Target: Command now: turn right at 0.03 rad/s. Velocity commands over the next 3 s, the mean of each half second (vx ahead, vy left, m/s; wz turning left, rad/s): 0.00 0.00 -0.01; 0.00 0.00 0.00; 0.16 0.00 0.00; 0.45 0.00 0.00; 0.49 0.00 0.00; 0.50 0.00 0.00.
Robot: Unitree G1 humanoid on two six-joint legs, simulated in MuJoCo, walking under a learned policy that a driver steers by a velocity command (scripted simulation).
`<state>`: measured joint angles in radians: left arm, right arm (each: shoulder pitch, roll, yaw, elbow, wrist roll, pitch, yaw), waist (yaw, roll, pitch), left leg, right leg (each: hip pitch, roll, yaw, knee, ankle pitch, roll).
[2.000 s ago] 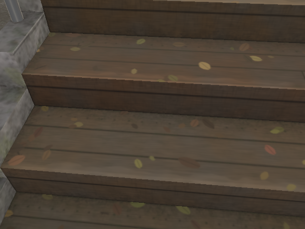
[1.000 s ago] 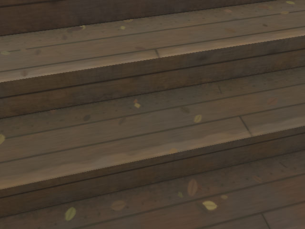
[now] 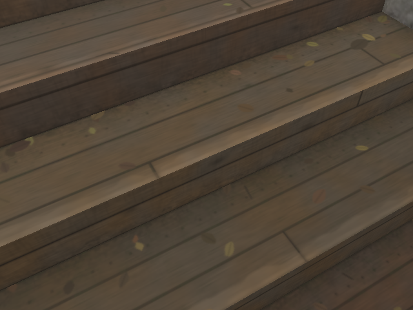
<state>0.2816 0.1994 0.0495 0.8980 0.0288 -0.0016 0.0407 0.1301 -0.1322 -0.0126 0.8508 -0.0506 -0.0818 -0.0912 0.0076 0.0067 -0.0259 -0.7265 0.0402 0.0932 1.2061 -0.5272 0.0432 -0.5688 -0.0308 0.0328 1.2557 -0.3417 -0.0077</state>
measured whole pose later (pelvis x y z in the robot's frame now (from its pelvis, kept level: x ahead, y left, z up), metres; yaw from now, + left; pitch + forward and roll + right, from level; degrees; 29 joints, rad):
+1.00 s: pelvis -0.09 +0.05 -0.01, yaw +0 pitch +1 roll -1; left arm 0.21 0.24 0.06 0.76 0.06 0.06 0.03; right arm 0.14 -0.05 0.03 0.68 -0.03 0.00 -0.08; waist 0.01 -0.05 -0.06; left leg -0.61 0.05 0.03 1.31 -0.71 0.00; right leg -0.54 0.16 0.02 1.51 -0.27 0.02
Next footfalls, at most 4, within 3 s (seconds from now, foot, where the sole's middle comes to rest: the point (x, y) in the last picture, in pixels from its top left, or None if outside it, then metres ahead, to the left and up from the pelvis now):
0.12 right None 0.02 -0.16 -0.85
0.76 left None -0.06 0.17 -0.68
1.18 right None -0.11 0.01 -0.85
1.82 left None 0.05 0.28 -0.68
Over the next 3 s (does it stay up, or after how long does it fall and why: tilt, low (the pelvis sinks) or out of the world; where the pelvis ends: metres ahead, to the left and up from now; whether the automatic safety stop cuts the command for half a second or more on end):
stays up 0.63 0.26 0.31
